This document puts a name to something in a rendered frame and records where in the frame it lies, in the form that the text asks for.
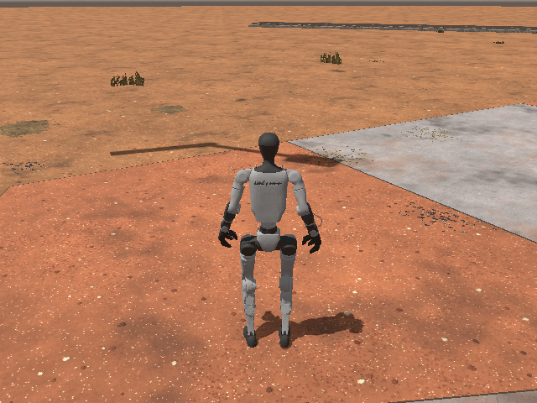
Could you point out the robot left shin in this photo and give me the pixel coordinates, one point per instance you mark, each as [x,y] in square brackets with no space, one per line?
[248,301]

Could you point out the robot left forearm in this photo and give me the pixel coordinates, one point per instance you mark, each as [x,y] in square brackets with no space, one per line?
[227,220]

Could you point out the left robot hand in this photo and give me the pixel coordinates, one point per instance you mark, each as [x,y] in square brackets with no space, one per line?
[229,235]

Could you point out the right robot upper arm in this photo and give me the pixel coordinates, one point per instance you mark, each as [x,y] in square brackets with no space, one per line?
[295,178]

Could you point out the right robot foot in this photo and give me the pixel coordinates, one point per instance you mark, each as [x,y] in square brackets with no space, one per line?
[284,339]

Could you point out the left robot upper arm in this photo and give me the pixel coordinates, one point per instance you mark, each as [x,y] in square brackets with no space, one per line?
[242,177]

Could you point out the right robot hand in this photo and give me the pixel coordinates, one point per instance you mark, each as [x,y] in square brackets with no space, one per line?
[313,240]

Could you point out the robot right forearm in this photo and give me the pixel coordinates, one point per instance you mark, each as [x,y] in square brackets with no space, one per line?
[310,223]

